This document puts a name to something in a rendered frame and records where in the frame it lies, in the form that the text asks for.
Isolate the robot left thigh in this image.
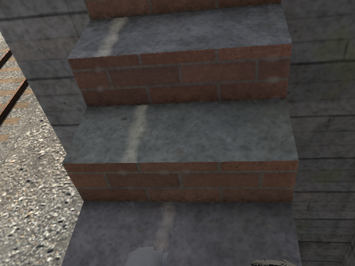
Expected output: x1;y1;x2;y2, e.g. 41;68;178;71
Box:
124;247;169;266

